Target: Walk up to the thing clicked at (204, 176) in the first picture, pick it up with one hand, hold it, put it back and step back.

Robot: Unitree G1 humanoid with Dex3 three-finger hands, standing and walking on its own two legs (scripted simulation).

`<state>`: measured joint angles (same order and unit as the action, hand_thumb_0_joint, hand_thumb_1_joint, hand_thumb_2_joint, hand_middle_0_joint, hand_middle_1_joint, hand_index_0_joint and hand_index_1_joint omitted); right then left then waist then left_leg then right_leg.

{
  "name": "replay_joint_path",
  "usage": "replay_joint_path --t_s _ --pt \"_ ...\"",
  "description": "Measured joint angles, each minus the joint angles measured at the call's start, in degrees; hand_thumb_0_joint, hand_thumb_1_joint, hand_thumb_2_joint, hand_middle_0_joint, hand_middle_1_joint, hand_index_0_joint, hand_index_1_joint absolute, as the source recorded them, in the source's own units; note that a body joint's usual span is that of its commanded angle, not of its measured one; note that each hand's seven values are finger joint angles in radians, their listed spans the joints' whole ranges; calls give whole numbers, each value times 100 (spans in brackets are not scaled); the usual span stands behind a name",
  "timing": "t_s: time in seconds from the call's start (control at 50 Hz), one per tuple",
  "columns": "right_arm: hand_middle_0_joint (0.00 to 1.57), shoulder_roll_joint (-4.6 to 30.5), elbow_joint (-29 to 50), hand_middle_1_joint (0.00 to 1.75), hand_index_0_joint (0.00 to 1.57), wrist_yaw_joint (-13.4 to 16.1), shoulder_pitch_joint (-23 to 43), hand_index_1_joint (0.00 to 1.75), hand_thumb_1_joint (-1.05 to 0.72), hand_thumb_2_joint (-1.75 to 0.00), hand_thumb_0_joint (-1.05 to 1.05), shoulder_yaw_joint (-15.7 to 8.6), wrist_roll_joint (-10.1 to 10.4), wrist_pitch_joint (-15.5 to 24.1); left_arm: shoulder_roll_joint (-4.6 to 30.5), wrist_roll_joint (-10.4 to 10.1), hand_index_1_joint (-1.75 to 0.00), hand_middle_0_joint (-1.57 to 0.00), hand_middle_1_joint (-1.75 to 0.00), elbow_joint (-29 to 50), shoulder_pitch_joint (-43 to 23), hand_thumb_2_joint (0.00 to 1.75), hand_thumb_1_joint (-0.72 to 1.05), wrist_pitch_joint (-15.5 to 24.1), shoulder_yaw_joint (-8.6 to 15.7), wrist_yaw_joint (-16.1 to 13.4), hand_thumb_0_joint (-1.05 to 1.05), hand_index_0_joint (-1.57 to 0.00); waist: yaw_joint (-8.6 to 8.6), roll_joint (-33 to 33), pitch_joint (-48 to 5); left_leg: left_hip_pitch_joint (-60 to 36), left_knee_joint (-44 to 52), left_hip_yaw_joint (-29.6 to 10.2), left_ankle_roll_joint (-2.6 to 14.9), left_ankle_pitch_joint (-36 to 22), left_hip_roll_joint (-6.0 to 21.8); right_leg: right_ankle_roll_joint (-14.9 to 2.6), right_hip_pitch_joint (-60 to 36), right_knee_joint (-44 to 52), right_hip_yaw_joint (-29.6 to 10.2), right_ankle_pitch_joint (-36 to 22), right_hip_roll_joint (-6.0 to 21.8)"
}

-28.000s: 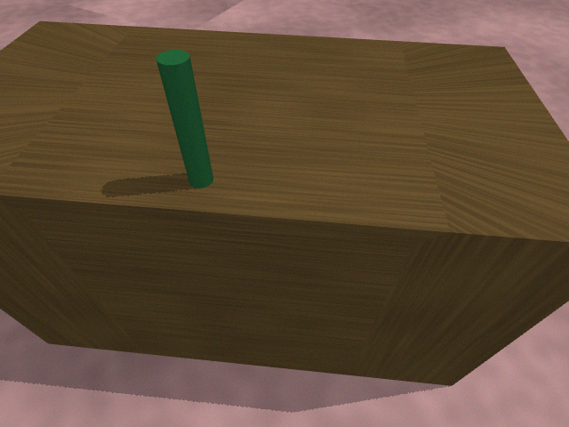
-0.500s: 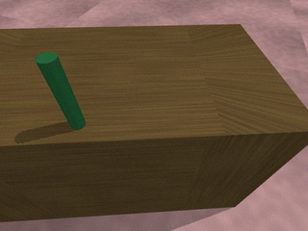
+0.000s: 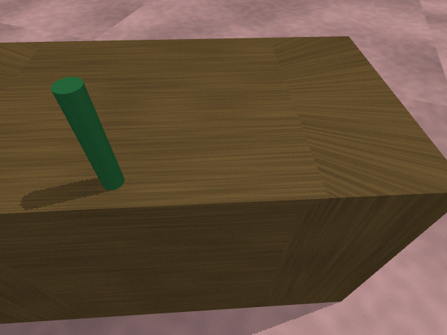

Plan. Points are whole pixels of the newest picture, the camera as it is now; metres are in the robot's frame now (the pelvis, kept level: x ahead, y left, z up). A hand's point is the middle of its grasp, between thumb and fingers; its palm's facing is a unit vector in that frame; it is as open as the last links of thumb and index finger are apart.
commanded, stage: stand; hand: left
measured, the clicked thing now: (94, 142) +0.41 +0.23 +0.13
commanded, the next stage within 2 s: step back in 1.22 s
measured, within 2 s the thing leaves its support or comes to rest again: neither
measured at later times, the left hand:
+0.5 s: hand out of the picture +0.07 +0.25 -0.16, palm faces -0.02 -0.94 -0.34, open 7.4 cm
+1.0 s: hand out of the picture +0.06 +0.25 -0.16, palm faces -0.02 -0.94 -0.34, open 7.4 cm
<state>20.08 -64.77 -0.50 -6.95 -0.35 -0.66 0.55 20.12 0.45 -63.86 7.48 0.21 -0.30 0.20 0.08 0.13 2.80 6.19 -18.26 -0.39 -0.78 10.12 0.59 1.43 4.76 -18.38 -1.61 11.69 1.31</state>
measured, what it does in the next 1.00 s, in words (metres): stands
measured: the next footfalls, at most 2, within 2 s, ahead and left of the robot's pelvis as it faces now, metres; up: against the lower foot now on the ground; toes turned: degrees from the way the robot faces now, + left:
left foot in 1.84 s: -0.13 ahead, +0.13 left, +0.00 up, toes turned +1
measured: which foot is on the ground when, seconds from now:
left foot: down 0.00-1.00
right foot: down 0.00-1.00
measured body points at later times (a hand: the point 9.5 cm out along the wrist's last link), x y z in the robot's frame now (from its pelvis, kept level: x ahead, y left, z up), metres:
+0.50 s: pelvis +0.00 +0.00 +0.00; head +0.01 +0.00 +0.45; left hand +0.07 +0.30 -0.13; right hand +0.07 -0.30 -0.13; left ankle +0.00 +0.13 -0.75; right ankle -0.02 -0.14 -0.75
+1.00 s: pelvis +0.00 +0.00 +0.00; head +0.00 +0.00 +0.45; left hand +0.07 +0.30 -0.13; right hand +0.06 -0.30 -0.13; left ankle +0.00 +0.13 -0.75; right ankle -0.02 -0.14 -0.75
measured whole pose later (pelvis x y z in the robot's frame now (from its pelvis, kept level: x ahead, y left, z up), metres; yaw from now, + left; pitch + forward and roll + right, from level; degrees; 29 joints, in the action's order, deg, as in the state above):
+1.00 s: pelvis +0.00 +0.00 +0.00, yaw +0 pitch -3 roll +0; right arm 20.0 -64.7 -0.5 -7.1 -0.4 -0.6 0.5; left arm 20.2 0.5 -63.7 7.6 0.2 -0.1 0.2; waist 0.1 0.2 2.9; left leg 6.0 -18.4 -0.6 -0.8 9.9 0.7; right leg 1.4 4.4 -18.1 -1.4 11.3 1.3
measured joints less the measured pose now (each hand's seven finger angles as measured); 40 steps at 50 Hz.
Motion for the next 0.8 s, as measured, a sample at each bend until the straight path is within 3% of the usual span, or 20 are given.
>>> replay_joint_path --t_s 0.8 --pt "20 -7 -3 30 20 -2 -8 30 -91 -90 0 -5 11 -12 0 -4 -30 -21 -30 11 21 90 90 8 13 -4 1 -20 2 2 11 -21 -23 -18 -11 4 20 -10 -51 30 19 -19 -19"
